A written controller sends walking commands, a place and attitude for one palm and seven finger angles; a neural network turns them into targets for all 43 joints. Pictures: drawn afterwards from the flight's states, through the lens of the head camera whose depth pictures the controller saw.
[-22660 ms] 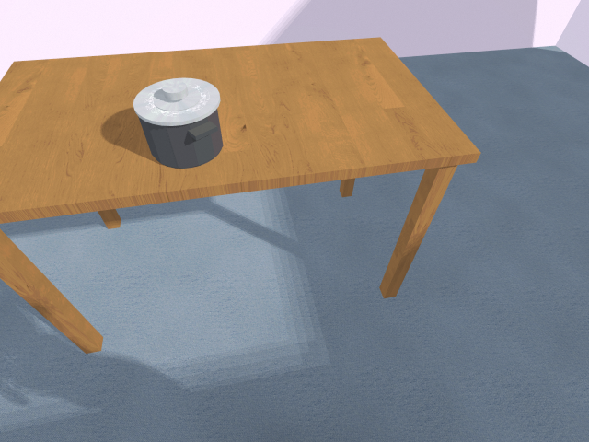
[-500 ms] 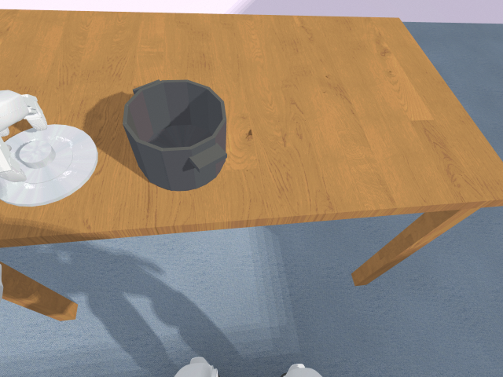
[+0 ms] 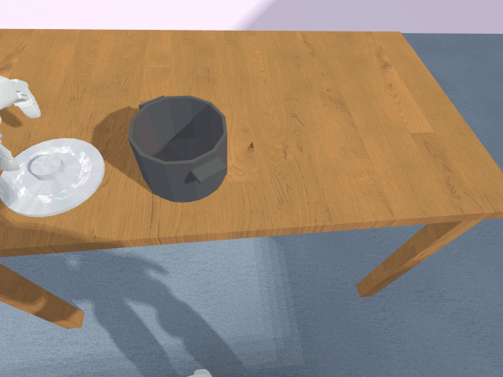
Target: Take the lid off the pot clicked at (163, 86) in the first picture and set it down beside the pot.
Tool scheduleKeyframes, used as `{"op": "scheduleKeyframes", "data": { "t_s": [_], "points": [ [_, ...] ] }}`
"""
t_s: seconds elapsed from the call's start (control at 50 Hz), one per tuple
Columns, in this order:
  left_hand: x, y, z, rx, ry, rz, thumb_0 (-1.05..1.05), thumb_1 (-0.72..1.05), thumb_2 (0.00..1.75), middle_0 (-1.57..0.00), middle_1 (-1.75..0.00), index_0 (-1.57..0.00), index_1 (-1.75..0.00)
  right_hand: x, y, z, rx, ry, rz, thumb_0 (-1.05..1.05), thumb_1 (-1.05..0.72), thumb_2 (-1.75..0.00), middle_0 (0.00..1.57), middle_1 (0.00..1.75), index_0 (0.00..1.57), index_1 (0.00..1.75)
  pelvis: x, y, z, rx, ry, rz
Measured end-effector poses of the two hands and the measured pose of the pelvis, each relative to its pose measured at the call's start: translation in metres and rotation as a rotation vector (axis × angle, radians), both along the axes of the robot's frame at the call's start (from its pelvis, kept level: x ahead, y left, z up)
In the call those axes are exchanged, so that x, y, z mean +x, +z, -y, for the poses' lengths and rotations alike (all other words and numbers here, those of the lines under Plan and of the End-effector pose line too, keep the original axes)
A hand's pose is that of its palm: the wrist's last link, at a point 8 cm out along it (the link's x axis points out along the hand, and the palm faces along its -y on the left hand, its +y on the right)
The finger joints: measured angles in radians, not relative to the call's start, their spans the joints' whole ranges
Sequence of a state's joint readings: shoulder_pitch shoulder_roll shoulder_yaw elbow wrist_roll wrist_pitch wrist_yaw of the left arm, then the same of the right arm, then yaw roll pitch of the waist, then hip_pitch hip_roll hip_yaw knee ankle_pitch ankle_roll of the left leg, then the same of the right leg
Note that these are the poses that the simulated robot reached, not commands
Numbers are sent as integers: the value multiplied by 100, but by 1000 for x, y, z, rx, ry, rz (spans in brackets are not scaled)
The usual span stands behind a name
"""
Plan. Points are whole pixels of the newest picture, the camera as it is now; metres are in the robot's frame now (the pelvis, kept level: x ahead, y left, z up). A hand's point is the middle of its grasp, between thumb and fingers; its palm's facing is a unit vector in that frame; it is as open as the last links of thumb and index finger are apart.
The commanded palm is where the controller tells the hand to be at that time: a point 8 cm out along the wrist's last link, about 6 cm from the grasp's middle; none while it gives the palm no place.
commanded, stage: raise the empty hand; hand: left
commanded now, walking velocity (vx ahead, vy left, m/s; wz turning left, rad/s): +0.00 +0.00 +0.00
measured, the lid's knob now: (48, 167) +0.48 +0.35 +0.01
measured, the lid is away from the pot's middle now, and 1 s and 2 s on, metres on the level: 0.24 0.24 0.24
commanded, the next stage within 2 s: draw the hand back to the body in 0.34 s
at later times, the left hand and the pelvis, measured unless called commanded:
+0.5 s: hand out of the picture +0.44 +0.36 +0.15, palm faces -0.39 -0.13 -0.91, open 11.1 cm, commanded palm +0.46 +0.35 +0.22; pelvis +0.00 -0.01 +0.00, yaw +0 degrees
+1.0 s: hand (10, 139) +0.41 +0.31 +0.16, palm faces -0.05 -0.51 -0.86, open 11.0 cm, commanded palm +0.37 +0.33 +0.21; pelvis +0.00 -0.01 +0.02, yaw +2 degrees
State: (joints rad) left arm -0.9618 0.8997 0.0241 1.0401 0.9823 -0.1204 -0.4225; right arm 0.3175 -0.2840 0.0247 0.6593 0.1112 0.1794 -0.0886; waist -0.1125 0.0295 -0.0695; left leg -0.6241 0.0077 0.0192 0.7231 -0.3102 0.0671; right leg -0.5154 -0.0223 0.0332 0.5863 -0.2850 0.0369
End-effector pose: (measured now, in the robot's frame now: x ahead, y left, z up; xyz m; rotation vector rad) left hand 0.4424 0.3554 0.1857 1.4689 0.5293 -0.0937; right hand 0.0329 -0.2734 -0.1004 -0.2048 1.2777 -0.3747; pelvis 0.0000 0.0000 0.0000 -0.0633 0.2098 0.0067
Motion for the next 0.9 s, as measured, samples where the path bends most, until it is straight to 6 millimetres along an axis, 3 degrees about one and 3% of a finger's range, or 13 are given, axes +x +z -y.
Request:
{"op": "scheduleKeyframes", "data": {
  "t_s": [0.32, 0.64, 0.74, 0.9],
  "points": [
    [-1, 25, -2, 8, 32, -2, 0, -1, 65, -37, -86, -36, -86, 15, 4, 5, 0, 29, 26, 0, -91, -90, 21, 30, 20, 30, 0, 4, 5, 3, 11, 16],
    [1, 21, 2, 11, -3, 15, 0, -1, 65, -36, -86, -36, -86, 9, 4, 5, 25, 6, -10, 0, -91, -90, 21, 30, 20, 30, 5, 6, 6, 7, 7, 12],
    [-9, 19, 6, 15, -16, 22, 0, -1, 65, -36, -86, -36, -86, 24, 3, 0, 60, 30, 16, 1, -91, -90, 21, 30, 20, 30, 5, 8, 6, 10, 10, 27],
    [-34, 16, 12, 21, -29, 40, 0, -1, 65, -36, -86, -36, -86, 66, 6, -9, 93, 106, 117, 1, -91, -90, 21, 30, 20, 30, 3, 11, 8, 17, 24, 57]
  ]
}}
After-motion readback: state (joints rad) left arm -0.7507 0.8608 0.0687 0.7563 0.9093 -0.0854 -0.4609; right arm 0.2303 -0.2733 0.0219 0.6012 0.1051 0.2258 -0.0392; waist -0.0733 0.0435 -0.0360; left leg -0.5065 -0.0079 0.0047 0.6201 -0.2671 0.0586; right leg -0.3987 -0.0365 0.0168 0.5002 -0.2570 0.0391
